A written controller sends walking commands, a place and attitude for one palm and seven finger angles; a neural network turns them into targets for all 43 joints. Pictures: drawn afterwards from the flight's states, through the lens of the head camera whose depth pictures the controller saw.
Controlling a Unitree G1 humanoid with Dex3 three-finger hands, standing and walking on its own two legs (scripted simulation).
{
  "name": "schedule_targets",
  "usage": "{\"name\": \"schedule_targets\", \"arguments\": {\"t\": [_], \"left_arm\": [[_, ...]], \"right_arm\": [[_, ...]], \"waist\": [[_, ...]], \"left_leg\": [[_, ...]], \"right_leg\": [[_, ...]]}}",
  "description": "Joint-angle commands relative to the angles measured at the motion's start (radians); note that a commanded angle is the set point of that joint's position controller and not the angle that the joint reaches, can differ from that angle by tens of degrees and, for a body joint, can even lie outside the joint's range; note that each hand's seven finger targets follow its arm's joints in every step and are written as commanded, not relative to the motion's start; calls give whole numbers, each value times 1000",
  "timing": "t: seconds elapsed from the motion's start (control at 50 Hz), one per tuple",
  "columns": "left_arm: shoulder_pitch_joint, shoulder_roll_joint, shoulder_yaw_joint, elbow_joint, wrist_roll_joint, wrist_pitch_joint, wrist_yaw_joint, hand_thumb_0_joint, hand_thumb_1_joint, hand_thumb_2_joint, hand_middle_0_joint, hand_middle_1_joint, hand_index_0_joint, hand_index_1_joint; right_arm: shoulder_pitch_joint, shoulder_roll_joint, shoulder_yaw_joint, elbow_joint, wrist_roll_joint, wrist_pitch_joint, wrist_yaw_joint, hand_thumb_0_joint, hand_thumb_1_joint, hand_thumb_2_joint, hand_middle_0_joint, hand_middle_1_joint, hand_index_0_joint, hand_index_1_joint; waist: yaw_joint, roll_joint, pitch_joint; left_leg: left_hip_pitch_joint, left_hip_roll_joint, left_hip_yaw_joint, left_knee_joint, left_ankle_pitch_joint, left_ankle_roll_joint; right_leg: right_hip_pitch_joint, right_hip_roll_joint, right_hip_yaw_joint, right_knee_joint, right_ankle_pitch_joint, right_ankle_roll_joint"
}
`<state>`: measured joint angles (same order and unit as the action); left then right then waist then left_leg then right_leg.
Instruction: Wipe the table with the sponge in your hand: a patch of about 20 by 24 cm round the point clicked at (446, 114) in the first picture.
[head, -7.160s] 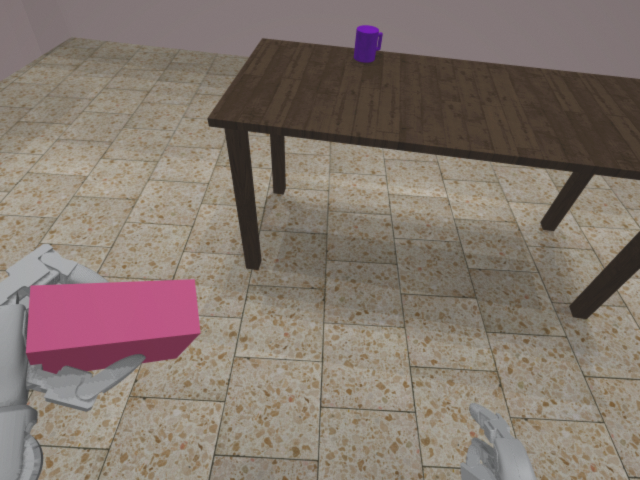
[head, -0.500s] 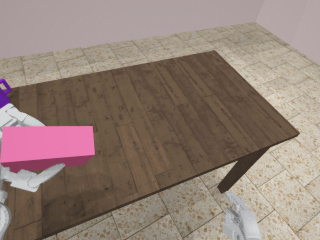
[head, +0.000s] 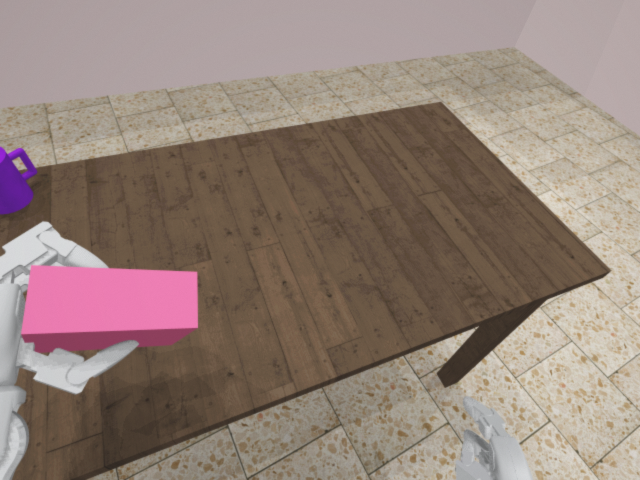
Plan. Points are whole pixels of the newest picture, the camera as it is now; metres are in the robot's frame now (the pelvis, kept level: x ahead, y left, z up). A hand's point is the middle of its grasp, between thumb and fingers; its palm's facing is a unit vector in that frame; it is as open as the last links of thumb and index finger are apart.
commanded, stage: come to a stop and stand still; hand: left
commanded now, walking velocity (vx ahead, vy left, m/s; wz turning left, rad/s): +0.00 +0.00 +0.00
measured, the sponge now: (138, 312) +0.24 +0.21 +0.12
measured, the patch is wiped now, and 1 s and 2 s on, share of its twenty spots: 0.00 0.00 0.00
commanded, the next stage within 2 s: look again from close up in 0.38 s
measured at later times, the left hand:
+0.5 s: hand (70, 294) +0.23 +0.26 +0.16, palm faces +0.36 -0.85 -0.38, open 9.8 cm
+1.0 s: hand (83, 295) +0.23 +0.25 +0.16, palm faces +0.34 -0.85 -0.40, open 9.8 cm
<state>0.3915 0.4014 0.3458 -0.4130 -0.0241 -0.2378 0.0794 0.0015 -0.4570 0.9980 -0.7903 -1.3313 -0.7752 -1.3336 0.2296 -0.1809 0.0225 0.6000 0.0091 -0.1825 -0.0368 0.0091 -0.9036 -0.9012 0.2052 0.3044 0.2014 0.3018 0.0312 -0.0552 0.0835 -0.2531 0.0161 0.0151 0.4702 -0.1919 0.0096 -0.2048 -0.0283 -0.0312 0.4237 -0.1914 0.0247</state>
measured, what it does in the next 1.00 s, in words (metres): stands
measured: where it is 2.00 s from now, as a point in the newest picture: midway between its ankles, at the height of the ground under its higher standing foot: outside the picture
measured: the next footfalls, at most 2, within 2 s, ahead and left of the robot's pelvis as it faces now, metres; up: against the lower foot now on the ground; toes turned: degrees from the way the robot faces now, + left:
none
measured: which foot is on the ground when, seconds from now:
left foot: down 0.00-1.00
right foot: down 0.00-1.00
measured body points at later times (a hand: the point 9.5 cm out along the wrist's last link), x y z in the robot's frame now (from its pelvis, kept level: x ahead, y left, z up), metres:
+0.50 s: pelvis +0.01 +0.01 +0.00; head +0.04 +0.04 +0.45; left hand +0.21 +0.30 +0.18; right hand +0.20 -0.21 -0.06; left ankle +0.04 +0.11 -0.74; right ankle +0.02 -0.14 -0.74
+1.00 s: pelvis +0.01 +0.00 +0.00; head +0.04 +0.02 +0.45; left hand +0.21 +0.29 +0.18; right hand +0.19 -0.22 -0.07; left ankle +0.04 +0.11 -0.74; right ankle +0.02 -0.14 -0.74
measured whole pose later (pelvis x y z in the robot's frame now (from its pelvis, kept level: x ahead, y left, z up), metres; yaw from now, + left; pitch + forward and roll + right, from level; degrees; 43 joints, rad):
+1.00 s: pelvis +0.01 +0.00 +0.00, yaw +0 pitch -1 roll -1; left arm 0.44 0.39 0.36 -0.48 -0.04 -0.21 0.09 0.00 -0.46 1.00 -0.79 -1.33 -0.77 -1.33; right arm 0.20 -0.19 0.01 0.59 0.01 -0.14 -0.04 0.01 -0.90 -0.90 0.21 0.30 0.20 0.30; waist 0.02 -0.03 0.06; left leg -0.24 0.02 0.02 0.44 -0.19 0.01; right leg -0.19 -0.02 -0.03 0.37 -0.18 0.03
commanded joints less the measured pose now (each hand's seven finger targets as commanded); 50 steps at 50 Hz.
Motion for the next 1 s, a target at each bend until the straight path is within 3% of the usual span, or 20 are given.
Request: {"name": "schedule_targets", "arguments": {"t": [0.0, 0.14, 0.16, 0.22, 0.24, 0.26, 0.42, 0.44, 0.52, 0.54, 0.62, 0.64, 0.72, 0.74, 0.8, 0.82, 0.84, 0.92, 0.94, 0.98], "left_arm": [[-150, 161, 130, -319, -12, -103, 34, 0, 100, 1300, -1200, -1600, -1200, -1600], [-27, 95, 86, -246, -12, -72, 26, 0, 100, 1300, -1200, -1600, -1200, -1600], [-31, 120, 108, -255, -11, -68, 24, 0, 100, 1300, -1200, -1600, -1200, -1600], [-62, 160, 151, -269, -10, -60, 30, 0, 100, 1300, -1200, -1600, -1200, -1600], [-58, 117, 115, -238, -18, -63, 20, 0, 100, 1300, -1200, -1600, -1200, -1600], [-69, 137, 127, -261, -18, -63, 19, 0, 100, 1300, -1200, -1600, -1200, -1600], [-74, 155, 135, -359, -10, -59, 37, 0, 100, 1300, -1200, -1600, -1200, -1600], [-46, 118, 104, -317, -18, -60, 31, 0, 100, 1300, -1200, -1600, -1200, -1600], [-32, 152, 143, -318, -12, -51, 41, 0, 100, 1300, -1200, -1600, -1200, -1600], [-15, 107, 105, -273, -19, -50, 33, 0, 100, 1300, -1200, -1600, -1200, -1600], [-35, 141, 134, -268, -16, -39, 38, 0, 100, 1300, -1200, -1600, -1200, -1600], [-21, 108, 105, -232, -22, -38, 31, 0, 100, 1300, -1200, -1600, -1200, -1600], [-65, 147, 125, -297, -13, -36, 39, 0, 100, 1300, -1200, -1600, -1200, -1600], [-44, 113, 97, -270, -19, -40, 32, 0, 100, 1300, -1200, -1600, -1200, -1600], [-46, 130, 105, -315, -19, -40, 36, 0, 100, 1300, -1200, -1600, -1200, -1600], [-49, 163, 137, -332, -12, -38, 44, 0, 100, 1300, -1200, -1600, -1200, -1600], [-32, 123, 105, -297, -22, -39, 36, 0, 100, 1300, -1200, -1600, -1200, -1600], [-47, 166, 154, -302, -23, -32, 38, 0, 100, 1300, -1200, -1600, -1200, -1600], [-36, 127, 121, -278, -31, -32, 29, 0, 100, 1300, -1200, -1600, -1200, -1600], [-43, 138, 131, -271, -32, -28, 26, 0, 100, 1300, -1200, -1600, -1200, -1600]], "right_arm": [[-95, -136, -51, -163, -3, -81, -1, 0, -900, -900, 200, 300, 200, 300], [-85, -141, -47, -139, -8, -69, 16, 0, -900, -900, 200, 300, 200, 300], [-86, -142, -53, -145, -6, -65, 14, 0, -900, -900, 200, 300, 200, 300], [-113, -138, -49, -149, 1, -50, 6, 0, -900, -900, 200, 300, 200, 300], [-97, -137, -44, -148, -6, -41, 5, 0, -900, -900, 200, 300, 200, 300], [-99, -136, -49, -159, -2, -40, 3, 0, -900, -900, 200, 300, 200, 300], [-127, -137, -48, -172, 2, -41, -3, 0, -900, -900, 200, 300, 200, 300], [-112, -137, -44, -170, -5, -36, -2, 0, -900, -900, 200, 300, 200, 300], [-116, -142, -53, -167, 1, -34, -6, 0, -900, -900, 200, 300, 200, 300], [-103, -140, -49, -163, -4, -26, -6, 0, -900, -900, 200, 300, 200, 300], [-118, -142, -54, -168, 4, -22, -11, 0, -900, -900, 200, 300, 200, 300], [-106, -141, -50, -165, -3, -16, -10, 0, -900, -900, 200, 300, 200, 300], [-129, -144, -54, -172, 6, -19, -13, 0, -900, -900, 200, 300, 200, 300], [-116, -145, -51, -167, -1, -16, -13, 0, -900, -900, 200, 300, 200, 300], [-113, -146, -58, -177, 1, -22, -13, 0, -900, -900, 200, 300, 200, 300], [-131, -145, -56, -172, 4, -23, -15, 0, -900, -900, 200, 300, 200, 300], [-115, -139, -49, -169, -2, -19, -14, 0, -900, -900, 200, 300, 200, 300], [-121, -139, -57, -169, 6, -19, -13, 0, -900, -900, 200, 300, 200, 300], [-111, -136, -54, -169, 1, -13, -12, 0, -900, -900, 200, 300, 200, 300], [-101, -138, -64, -176, 4, -12, -8, 0, -900, -900, 200, 300, 200, 300]], "waist": [[-2, 203, -185], [-9, 108, -199], [-8, 98, -200], [-13, 111, -195], [-13, 108, -183], [-12, 123, -195], [-13, 158, -216], [-11, 145, -201], [-14, 140, -211], [-13, 131, -196], [-17, 112, -176], [-15, 85, -173], [-18, 119, -176], [-15, 125, -176], [-14, 114, -201], [-15, 133, -200], [-15, 115, -186], [-19, 132, -179], [-17, 130, -176], [-17, 143, -179]], "left_leg": [[-48, 49, -78, -149, -136, 17], [13, 53, -71, -128, 74, -9], [17, 55, -73, -124, 98, -10], [37, 59, -65, -128, 123, -13], [14, 59, -72, -139, 125, -12], [21, 60, -70, -135, 129, -12], [27, 50, -60, -122, 69, -6], [11, 49, -64, -129, 55, -4], [33, 51, -61, -116, 66, -6], [21, 49, -56, -122, 61, -6], [24, 50, -53, -118, 39, -5], [13, 49, -57, -121, 29, -2], [19, 45, -54, -121, 13, -1], [3, 43, -57, -128, 3, 3], [18, 44, -65, -113, 15, 4], [25, 45, -59, -118, 3, 2], [12, 47, -64, -133, -10, 2], [24, 71, -74, -155, -2, -6], [13, 79, -76, -165, -17, -2], [16, 92, -79, -156, 1, 0]], "right_leg": [[136, -5, 53, -42, 13, -38], [102, 2, 22, -54, 118, -27], [108, 0, 27, -52, 140, -27], [96, -3, 29, -48, 152, -25], [100, 3, 9, -53, 143, -23], [113, 1, 16, -47, 149, -24], [129, -7, 27, -51, 155, -30], [122, -5, 16, -65, 139, -28], [113, -13, 36, -65, 156, -32], [103, -9, 22, -76, 145, -29], [86, -16, 42, -87, 140, -30], [86, -13, 30, -98, 126, -27], [87, -17, 40, -92, 115, -30], [94, -12, 30, -97, 102, -29], [107, -22, 44, -87, 119, -34], [97, -19, 46, -86, 107, -33], [91, -10, 29, -95, 83, -29], [80, 8, 24, -74, 70, -25], [80, 14, 12, -77, 60, -21], [84, 10, 16, -67, 74, -21]]}}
